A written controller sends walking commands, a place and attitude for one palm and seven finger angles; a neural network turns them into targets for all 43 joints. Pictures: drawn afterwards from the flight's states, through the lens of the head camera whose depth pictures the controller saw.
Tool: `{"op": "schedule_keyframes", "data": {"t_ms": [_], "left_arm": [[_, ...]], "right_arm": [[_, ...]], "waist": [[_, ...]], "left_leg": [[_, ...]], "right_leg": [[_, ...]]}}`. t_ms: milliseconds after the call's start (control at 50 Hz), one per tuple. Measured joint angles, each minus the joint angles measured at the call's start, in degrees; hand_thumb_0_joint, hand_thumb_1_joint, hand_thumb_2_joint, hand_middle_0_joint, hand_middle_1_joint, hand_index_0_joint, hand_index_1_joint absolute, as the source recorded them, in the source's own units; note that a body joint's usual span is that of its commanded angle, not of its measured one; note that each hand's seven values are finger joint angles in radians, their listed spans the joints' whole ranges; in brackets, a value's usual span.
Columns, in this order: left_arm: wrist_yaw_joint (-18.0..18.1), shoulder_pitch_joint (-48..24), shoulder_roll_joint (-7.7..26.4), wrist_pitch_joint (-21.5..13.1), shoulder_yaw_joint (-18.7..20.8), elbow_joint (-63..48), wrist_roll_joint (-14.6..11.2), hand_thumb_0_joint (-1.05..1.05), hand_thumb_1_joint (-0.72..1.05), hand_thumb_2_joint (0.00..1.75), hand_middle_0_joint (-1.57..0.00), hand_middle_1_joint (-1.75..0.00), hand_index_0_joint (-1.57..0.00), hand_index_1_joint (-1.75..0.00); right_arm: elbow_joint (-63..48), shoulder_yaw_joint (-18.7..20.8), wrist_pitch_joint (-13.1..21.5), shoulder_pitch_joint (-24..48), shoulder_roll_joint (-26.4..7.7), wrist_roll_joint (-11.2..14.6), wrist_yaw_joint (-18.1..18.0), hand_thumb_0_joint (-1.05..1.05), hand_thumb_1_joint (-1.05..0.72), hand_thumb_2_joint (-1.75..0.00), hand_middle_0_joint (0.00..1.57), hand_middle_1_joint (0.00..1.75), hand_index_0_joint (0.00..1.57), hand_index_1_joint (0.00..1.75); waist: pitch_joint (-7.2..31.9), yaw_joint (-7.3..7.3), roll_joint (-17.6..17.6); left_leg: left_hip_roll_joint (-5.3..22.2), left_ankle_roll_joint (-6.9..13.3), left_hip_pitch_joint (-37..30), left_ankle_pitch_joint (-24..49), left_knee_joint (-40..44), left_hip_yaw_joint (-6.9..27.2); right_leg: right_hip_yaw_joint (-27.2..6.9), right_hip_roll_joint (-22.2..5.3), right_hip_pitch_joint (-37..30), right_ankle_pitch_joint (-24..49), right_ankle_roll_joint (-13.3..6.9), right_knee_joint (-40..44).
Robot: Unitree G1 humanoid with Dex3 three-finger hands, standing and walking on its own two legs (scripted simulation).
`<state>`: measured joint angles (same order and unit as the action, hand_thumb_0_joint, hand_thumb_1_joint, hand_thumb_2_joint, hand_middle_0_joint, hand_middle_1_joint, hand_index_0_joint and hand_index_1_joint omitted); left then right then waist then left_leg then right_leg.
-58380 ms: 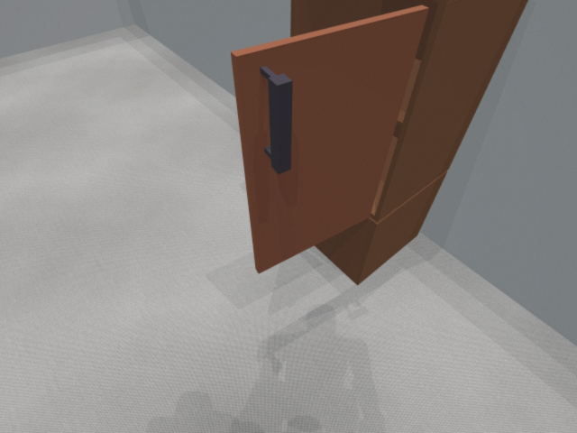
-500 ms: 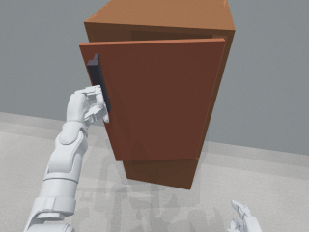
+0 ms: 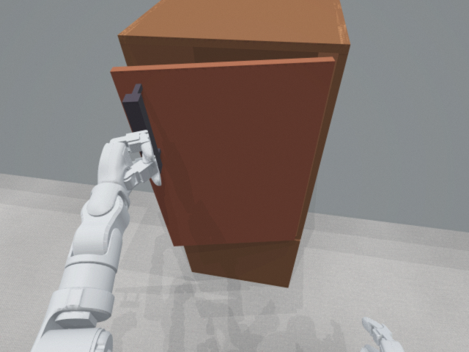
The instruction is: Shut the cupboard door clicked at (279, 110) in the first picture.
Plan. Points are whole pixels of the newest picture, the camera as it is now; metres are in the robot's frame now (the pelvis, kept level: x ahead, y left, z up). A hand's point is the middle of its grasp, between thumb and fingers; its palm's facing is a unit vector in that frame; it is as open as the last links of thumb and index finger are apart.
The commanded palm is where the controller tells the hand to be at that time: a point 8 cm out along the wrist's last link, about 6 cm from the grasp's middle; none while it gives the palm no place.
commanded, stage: push the door shut along its arc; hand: left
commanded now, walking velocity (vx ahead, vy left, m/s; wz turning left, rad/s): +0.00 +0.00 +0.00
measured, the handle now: (147, 130) +0.48 +0.20 +0.15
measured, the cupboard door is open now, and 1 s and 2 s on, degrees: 13 0 0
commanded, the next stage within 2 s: pull the fist back off the door in 1.26 s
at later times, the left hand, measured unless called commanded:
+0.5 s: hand (159, 149) +0.41 +0.15 +0.16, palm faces -0.02 -1.00 -0.03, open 3.2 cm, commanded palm +0.40 +0.20 +0.15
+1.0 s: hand (173, 128) +0.47 +0.14 +0.16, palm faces -0.13 -0.99 -0.02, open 3.1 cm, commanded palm +0.46 +0.19 +0.15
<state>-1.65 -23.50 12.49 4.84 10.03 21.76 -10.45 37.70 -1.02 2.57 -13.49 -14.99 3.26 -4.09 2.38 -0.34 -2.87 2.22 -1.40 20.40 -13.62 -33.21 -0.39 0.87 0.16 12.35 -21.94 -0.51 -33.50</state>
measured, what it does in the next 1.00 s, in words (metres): stands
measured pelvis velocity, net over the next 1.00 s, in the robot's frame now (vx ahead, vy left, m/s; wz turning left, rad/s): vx -0.01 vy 0.02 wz -0.02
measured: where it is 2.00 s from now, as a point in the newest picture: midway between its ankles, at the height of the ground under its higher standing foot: outside the picture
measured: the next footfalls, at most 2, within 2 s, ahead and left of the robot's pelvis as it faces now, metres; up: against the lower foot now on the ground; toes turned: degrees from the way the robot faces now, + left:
none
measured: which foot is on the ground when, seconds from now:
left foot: down 0.00-1.00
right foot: down 0.00-1.00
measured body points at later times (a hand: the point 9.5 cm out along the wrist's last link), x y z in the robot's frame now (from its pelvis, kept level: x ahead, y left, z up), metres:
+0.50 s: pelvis -0.01 +0.01 +0.00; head +0.00 -0.01 +0.45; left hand +0.41 +0.21 +0.16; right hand +0.11 -0.25 -0.11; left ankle +0.04 +0.14 -0.73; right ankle -0.05 -0.11 -0.73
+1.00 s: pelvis -0.01 +0.02 -0.01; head +0.03 +0.01 +0.44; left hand +0.47 +0.20 +0.16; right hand +0.01 -0.26 -0.13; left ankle +0.04 +0.14 -0.73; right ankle -0.05 -0.11 -0.73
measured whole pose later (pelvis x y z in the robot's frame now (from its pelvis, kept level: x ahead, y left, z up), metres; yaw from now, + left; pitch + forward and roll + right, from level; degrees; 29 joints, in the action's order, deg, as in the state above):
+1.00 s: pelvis -0.01 +0.02 -0.01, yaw -1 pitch +8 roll -1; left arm -14.0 -53.0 22.9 -9.7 14.5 62.3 -8.6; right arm 41.0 0.0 4.0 -22.4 -16.6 2.2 -3.0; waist 3.4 -7.3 -2.3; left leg 2.5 -0.3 32.2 -15.0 -39.4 -1.0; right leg 0.0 0.3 24.0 -22.6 0.5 -38.9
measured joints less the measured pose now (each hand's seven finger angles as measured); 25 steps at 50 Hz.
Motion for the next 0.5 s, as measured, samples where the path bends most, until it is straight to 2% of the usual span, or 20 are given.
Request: {"op": "schedule_keyframes", "data": {"t_ms": [200, 360, 500], "left_arm": [[-0.2, 0.2, -0.3, -0.8, 0.6, 0.7, 0.4, 0.02, 0.90, 0.90, -1.30, -1.50, -1.30, -1.50], [-3.3, -8.0, 3.3, -1.5, 0.4, 9.9, 0.3, 0.02, 0.90, 0.90, -1.30, -1.50, -1.30, -1.50], [-5.6, -13.0, 3.3, -5.2, -0.4, 16.0, -0.3, 0.03, 0.92, 0.92, -1.30, -1.50, -1.29, -1.50]], "right_arm": [[-1.0, -0.8, -0.5, 0.5, 0.9, -0.2, 0.5, 0.01, -0.91, -0.90, 0.20, 0.30, 0.20, 0.30], [-0.4, -1.1, -0.8, 0.9, 0.5, 0.0, -0.5, 0.01, -0.91, -0.90, 0.20, 0.30, 0.20, 0.30], [1.0, -0.3, -0.1, -1.5, -0.3, -0.1, -0.2, 0.01, -0.91, -0.90, 0.20, 0.30, 0.20, 0.30]], "waist": [[1.1, -0.11, 0.3], [-0.8, -0.99, 0.5], [-0.2, -1.69, 0.1]], "left_leg": [[-0.1, 0.1, -0.6, 0.1, 0.4, -0.4], [-0.1, 0.1, 1.6, 0.3, -1.0, 0.7], [-0.5, 0.6, 3.9, 0.3, -1.8, 0.6]], "right_leg": [[-0.4, -0.2, -0.2, 0.0, 0.1, -0.1], [0.6, 0.0, 1.2, 0.2, 0.1, -0.7], [0.6, -0.4, 3.4, 0.3, 0.5, -1.4]]}}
